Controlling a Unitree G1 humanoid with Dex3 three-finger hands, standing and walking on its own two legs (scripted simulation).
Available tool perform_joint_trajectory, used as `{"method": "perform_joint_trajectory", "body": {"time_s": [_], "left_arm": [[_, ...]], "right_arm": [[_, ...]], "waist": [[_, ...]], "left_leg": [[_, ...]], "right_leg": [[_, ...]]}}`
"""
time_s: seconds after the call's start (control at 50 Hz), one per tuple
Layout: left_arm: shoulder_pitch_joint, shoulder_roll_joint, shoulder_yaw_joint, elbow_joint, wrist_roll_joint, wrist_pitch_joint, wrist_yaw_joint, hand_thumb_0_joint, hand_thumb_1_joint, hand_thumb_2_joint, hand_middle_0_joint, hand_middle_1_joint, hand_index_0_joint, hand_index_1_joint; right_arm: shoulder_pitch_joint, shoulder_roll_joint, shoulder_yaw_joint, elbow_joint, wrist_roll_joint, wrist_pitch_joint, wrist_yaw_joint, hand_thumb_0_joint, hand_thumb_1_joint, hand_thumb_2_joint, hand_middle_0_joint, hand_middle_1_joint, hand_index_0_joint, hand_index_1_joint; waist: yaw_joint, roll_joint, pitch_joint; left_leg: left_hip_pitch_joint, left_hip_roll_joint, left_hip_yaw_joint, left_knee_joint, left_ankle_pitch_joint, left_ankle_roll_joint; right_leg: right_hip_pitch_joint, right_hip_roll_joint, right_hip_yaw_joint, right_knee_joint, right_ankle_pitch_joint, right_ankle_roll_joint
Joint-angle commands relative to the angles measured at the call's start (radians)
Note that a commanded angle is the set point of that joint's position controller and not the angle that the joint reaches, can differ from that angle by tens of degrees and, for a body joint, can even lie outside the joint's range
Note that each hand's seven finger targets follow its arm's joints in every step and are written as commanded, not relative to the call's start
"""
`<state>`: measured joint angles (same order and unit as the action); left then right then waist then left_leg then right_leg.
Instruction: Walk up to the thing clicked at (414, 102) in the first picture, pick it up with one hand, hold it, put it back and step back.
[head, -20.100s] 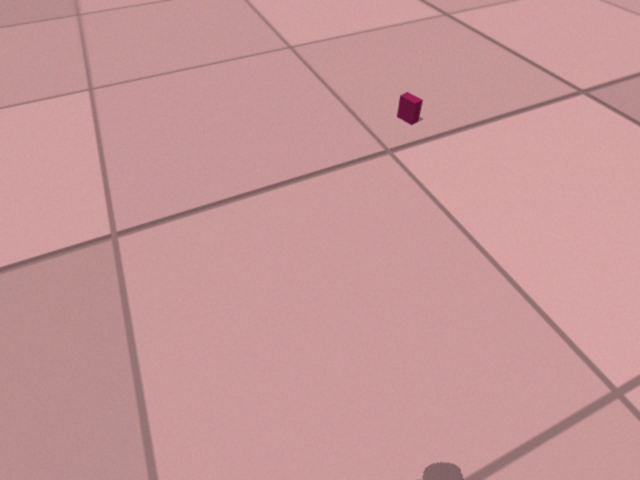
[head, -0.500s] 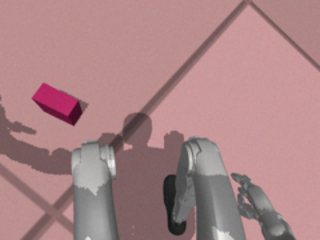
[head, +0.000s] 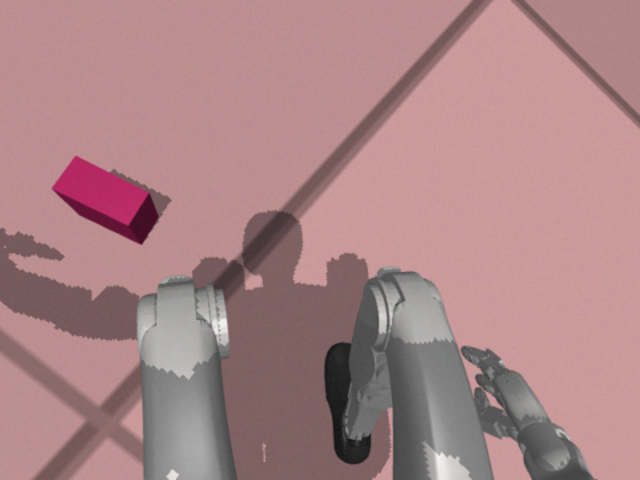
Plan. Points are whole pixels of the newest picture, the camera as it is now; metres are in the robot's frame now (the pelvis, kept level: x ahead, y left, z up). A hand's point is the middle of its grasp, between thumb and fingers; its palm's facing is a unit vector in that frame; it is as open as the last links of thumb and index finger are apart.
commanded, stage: go down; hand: left
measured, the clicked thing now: (111, 204) +0.46 +0.29 -0.29
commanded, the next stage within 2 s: approach in 1.38 s
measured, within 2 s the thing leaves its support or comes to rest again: neither
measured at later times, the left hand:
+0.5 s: hand out of the picture +0.35 +0.49 +0.03, palm faces +0.36 -0.93 +0.00, open 17.8 cm
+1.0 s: hand out of the picture +0.34 +0.49 +0.03, palm faces +0.36 -0.93 -0.01, open 17.8 cm
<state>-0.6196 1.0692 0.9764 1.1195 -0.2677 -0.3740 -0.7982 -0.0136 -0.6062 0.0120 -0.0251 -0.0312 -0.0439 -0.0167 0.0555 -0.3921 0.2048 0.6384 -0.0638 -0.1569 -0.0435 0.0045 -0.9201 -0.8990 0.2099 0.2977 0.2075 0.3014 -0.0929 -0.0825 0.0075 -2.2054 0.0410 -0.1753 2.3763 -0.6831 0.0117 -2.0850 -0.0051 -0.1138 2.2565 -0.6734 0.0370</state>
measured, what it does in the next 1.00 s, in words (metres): stands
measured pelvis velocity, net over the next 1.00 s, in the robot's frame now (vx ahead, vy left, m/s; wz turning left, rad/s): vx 0.00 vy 0.00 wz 0.00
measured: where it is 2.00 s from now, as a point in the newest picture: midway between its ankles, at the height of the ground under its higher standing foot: (278, 434)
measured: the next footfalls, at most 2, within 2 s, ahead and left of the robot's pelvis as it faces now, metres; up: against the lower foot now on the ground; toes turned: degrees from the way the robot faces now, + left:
none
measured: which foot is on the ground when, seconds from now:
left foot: down 0.00-1.00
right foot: down 0.00-1.00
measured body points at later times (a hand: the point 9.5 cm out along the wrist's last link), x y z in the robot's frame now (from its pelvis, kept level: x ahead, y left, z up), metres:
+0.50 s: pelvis +0.00 +0.00 +0.00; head +0.21 +0.12 +0.38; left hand +0.32 +0.54 +0.03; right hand +0.19 -0.26 -0.07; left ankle +0.08 +0.12 -0.32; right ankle +0.11 -0.13 -0.32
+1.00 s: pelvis +0.00 +0.00 +0.00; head +0.21 +0.12 +0.38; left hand +0.32 +0.54 +0.03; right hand +0.18 -0.26 -0.08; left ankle +0.08 +0.12 -0.32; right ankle +0.11 -0.13 -0.32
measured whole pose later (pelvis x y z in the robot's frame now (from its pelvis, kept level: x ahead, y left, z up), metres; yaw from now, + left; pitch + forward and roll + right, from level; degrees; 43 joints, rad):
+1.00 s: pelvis +0.00 +0.00 +0.00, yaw +0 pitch +28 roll -11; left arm -0.62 1.08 0.97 1.15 -0.28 -0.39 -0.80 -0.01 -0.61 0.01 -0.02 -0.03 -0.04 -0.01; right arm 0.06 -0.39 0.21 0.64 -0.07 -0.16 -0.04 0.00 -0.92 -0.90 0.21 0.30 0.21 0.30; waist -0.09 -0.08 0.01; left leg -2.20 0.04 -0.17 2.37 -0.67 0.01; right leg -2.08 0.00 -0.11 2.25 -0.66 0.04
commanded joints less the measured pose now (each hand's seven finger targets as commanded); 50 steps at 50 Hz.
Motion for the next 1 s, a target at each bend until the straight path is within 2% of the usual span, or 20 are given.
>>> {"method": "perform_joint_trajectory", "body": {"time_s": [0.0, 0.1, 0.16, 0.22, 0.28, 0.32, 0.36, 0.4, 0.42, 0.44, 0.5, 0.52, 0.62, 0.66, 0.72, 0.78, 0.88, 0.92, 0.94, 0.98], "left_arm": [[-0.117, 0.462, 0.072, -0.277, -0.046, -0.052, 0.022, 0.000, -0.611, 0.032, -0.013, -0.044, -0.032, -0.029], [-0.065, 0.406, 0.064, -0.224, -0.056, -0.043, 0.033, 0.000, -0.611, 0.042, -0.009, -0.043, -0.026, -0.032], [-0.082, 0.393, 0.050, -0.210, -0.056, -0.051, 0.030, 0.000, -0.611, 0.016, -0.012, -0.030, -0.032, -0.014], [-0.109, 0.381, 0.035, -0.167, -0.059, -0.063, 0.020, 0.000, -0.611, 0.014, -0.011, -0.027, -0.033, -0.010], [-0.166, 0.429, 0.039, -0.186, -0.053, -0.082, 0.012, 0.000, -0.611, 0.006, -0.021, -0.030, -0.042, -0.013], [-0.196, 0.425, 0.014, -0.181, -0.038, -0.087, 0.005, 0.000, -0.611, 0.000, -0.019, -0.019, -0.040, -0.002], [-0.202, 0.466, 0.030, -0.181, -0.030, -0.084, 0.006, 0.000, -0.611, 0.000, -0.025, -0.024, -0.047, -0.005], [-0.196, 0.460, 0.027, -0.175, -0.029, -0.080, 0.003, 0.000, -0.611, 0.000, -0.028, -0.020, -0.049, -0.004], [-0.207, 0.484, 0.042, -0.198, -0.029, -0.080, 0.006, 0.000, -0.611, 0.000, -0.029, -0.029, -0.048, -0.015], [-0.210, 0.489, 0.043, -0.193, -0.027, -0.077, 0.007, 0.000, -0.611, 0.000, -0.028, -0.034, -0.048, -0.018], [-0.172, 0.490, 0.057, -0.210, -0.022, -0.065, 0.016, 0.000, -0.611, 0.009, -0.024, -0.035, -0.042, -0.021], [-0.166, 0.471, 0.042, -0.195, -0.020, -0.060, 0.018, 0.000, -0.611, 0.016, -0.020, -0.038, -0.039, -0.023], [-0.106, 0.441, 0.062, -0.210, -0.040, -0.054, 0.031, 0.000, -0.611, 0.020, -0.015, -0.038, -0.036, -0.022], [-0.126, 0.433, 0.061, -0.207, -0.045, -0.059, 0.032, 0.000, -0.611, 0.017, -0.011, -0.035, -0.034, -0.016], [-0.118, 0.457, 0.077, -0.186, -0.046, -0.071, 0.033, 0.000, -0.611, 0.015, -0.015, -0.031, -0.035, -0.015], [-0.134, 0.449, 0.064, -0.155, -0.043, -0.083, 0.022, 0.000, -0.611, 0.011, -0.015, -0.027, -0.036, -0.009], [-0.157, 0.478, 0.060, -0.165, -0.040, -0.084, 0.004, 0.000, -0.611, 0.018, -0.020, -0.039, -0.039, -0.026], [-0.145, 0.459, 0.050, -0.174, -0.041, -0.078, 0.001, 0.000, -0.611, 0.027, -0.015, -0.044, -0.036, -0.029], [-0.146, 0.435, 0.024, -0.172, -0.039, -0.075, -0.004, 0.000, -0.611, 0.027, -0.013, -0.039, -0.034, -0.024], [-0.150, 0.432, 0.020, -0.204, -0.039, -0.069, 0.001, 0.000, -0.611, 0.020, -0.011, -0.037, -0.034, -0.019]], "right_arm": [[0.126, -0.275, -0.120, -0.034, 0.014, -0.023, -0.020, 0.000, -0.920, -0.898, 0.200, 0.300, 0.200, 0.300], [0.122, -0.250, -0.117, -0.036, 0.019, -0.022, -0.020, 0.000, -0.921, -0.899, 0.200, 0.299, 0.200, 0.299], [0.117, -0.252, -0.119, -0.033, 0.021, -0.022, -0.021, 0.000, -0.924, -0.899, 0.200, 0.300, 0.200, 0.300], [0.106, -0.251, -0.112, -0.037, 0.019, -0.028, -0.020, 0.000, -0.920, -0.898, 0.200, 0.300, 0.200, 0.300], [0.116, -0.259, -0.110, -0.033, 0.011, -0.032, -0.021, 0.000, -0.921, -0.897, 0.200, 0.300, 0.200, 0.300], [0.109, -0.276, -0.114, -0.034, 0.007, -0.035, -0.021, 0.000, -0.919, -0.897, 0.200, 0.300, 0.200, 0.300], [0.106, -0.273, -0.106, -0.033, 0.007, -0.032, -0.024, 0.000, -0.920, -0.897, 0.200, 0.300, 0.200, 0.300], [0.107, -0.278, -0.107, -0.036, 0.006, -0.032, -0.023, 0.000, -0.919, -0.897, 0.200, 0.300, 0.200, 0.300], [0.112, -0.271, -0.101, -0.034, 0.003, -0.031, -0.023, 0.000, -0.918, -0.897, 0.200, 0.300, 0.200, 0.300], [0.112, -0.270, -0.101, -0.036, 0.005, -0.030, -0.022, 0.000, -0.922, -0.898, 0.200, 0.300, 0.200, 0.300], [0.126, -0.268, -0.101, -0.037, 0.004, -0.026, -0.023, 0.000, -0.923, -0.899, 0.200, 0.300, 0.200, 0.300], [0.120, -0.270, -0.103, -0.036, 0.007, -0.023, -0.023, 0.000, -0.921, -0.899, 0.200, 0.300, 0.200, 0.300], [0.125, -0.261, -0.107, -0.042, 0.014, -0.017, -0.019, 0.000, -0.918, -0.898, 0.200, 0.300, 0.200, 0.300], [0.123, -0.262, -0.107, -0.042, 0.013, -0.019, -0.019, 0.000, -0.921, -0.898, 0.200, 0.300, 0.200, 0.300], [0.118, -0.257, -0.102, -0.036, 0.012, -0.021, -0.018, 0.000, -0.922, -0.898, 0.200, 0.300, 0.200, 0.300], [0.114, -0.266, -0.097, -0.034, 0.006, -0.021, -0.019, 0.000, -0.920, -0.898, 0.200, 0.300, 0.200, 0.300], [0.121, -0.268, -0.096, -0.033, -0.001, -0.026, -0.018, 0.000, -0.921, -0.898, 0.200, 0.300, 0.200, 0.300], [0.126, -0.269, -0.097, -0.035, 0.001, -0.027, -0.016, 0.000, -0.918, -0.898, 0.200, 0.300, 0.200, 0.300], [0.114, -0.271, -0.102, -0.035, 0.004, -0.028, -0.019, 0.000, -0.917, -0.897, 0.200, 0.300, 0.200, 0.300], [0.122, -0.275, -0.108, -0.033, 0.008, -0.028, -0.020, 0.000, -0.920, -0.898, 0.200, 0.300, 0.200, 0.300]], "waist": [[0.073, 0.467, -0.723], [0.059, 0.363, -0.638], [0.051, 0.370, -0.608], [0.027, 0.329, -0.574], [0.023, 0.339, -0.590], [0.015, 0.379, -0.594], [0.028, 0.409, -0.609], [0.031, 0.412, -0.620], [0.041, 0.434, -0.643], [0.039, 0.426, -0.648], [0.059, 0.462, -0.682], [0.051, 0.472, -0.661], [0.064, 0.413, -0.655], [0.038, 0.389, -0.640], [0.044, 0.347, -0.623], [0.025, 0.358, -0.602], [0.037, 0.376, -0.641], [0.039, 0.388, -0.652], [0.031, 0.401, -0.642], [0.037, 0.415, -0.654]], "left_leg": [[0.636, 0.005, 0.043, -0.370, 0.197, -0.013], [0.517, -0.001, 0.061, -0.355, 0.155, 0.004], [0.518, 0.004, 0.047, -0.374, 0.126, 0.003], [0.485, 0.006, 0.047, -0.359, 0.096, 0.009], [0.479, 0.005, 0.057, -0.355, 0.059, 0.012], [0.532, 0.015, 0.034, -0.378, 0.040, 0.003], [0.545, 0.015, 0.028, -0.389, 0.026, 0.000], [0.554, 0.013, 0.031, -0.390, 0.030, -0.001], [0.564, 0.011, 0.040, -0.383, 0.063, -0.002], [0.556, 0.009, 0.038, -0.385, 0.058, -0.001], [0.618, 0.008, 0.038, -0.381, 0.158, -0.013], [0.616, 0.009, 0.028, -0.392, 0.140, -0.014], [0.576, 0.003, 0.042, -0.373, 0.173, -0.006], [0.565, 0.004, 0.040, -0.358, 0.175, -0.002], [0.506, 0.001, 0.053, -0.347, 0.142, 0.007], [0.511, 0.007, 0.040, -0.352, 0.130, 0.004], [0.512, 0.006, 0.063, -0.339, 0.100, 0.007], [0.522, 0.007, 0.061, -0.349, 0.108, 0.004], [0.527, 0.007, 0.054, -0.358, 0.073, 0.003], [0.544, 0.007, 0.047, -0.371, 0.076, 0.000]], "right_leg": [[0.186, 0.038, -0.049, -0.167, 0.141, -0.079], [0.220, 0.041, -0.040, -0.201, 0.124, -0.072], [0.188, 0.041, -0.044, -0.193, 0.104, -0.074], [0.187, 0.044, -0.044, -0.202, 0.087, -0.071], [0.217, 0.046, -0.041, -0.216, 0.062, -0.068], [0.170, 0.045, -0.052, -0.191, 0.052, -0.070], [0.175, 0.044, -0.051, -0.188, 0.048, -0.071], [0.172, 0.043, -0.052, -0.184, 0.052, -0.071], [0.198, 0.042, -0.048, -0.185, 0.076, -0.072], [0.195, 0.042, -0.049, -0.184, 0.066, -0.072], [0.187, 0.038, -0.049, -0.171, 0.122, -0.078], [0.160, 0.037, -0.053, -0.163, 0.112, -0.080], [0.193, 0.038, -0.048, -0.180, 0.131, -0.077], [0.193, 0.038, -0.050, -0.187, 0.133, -0.073], [0.226, 0.043, -0.043, -0.197, 0.114, -0.069], [0.209, 0.043, -0.051, -0.183, 0.107, -0.070], [0.241, 0.048, -0.043, -0.199, 0.088, -0.069], [0.247, 0.047, -0.047, -0.195, 0.093, -0.070], [0.212, 0.048, -0.052, -0.192, 0.070, -0.071], [0.207, 0.046, -0.054, -0.191, 0.079, -0.072]]}}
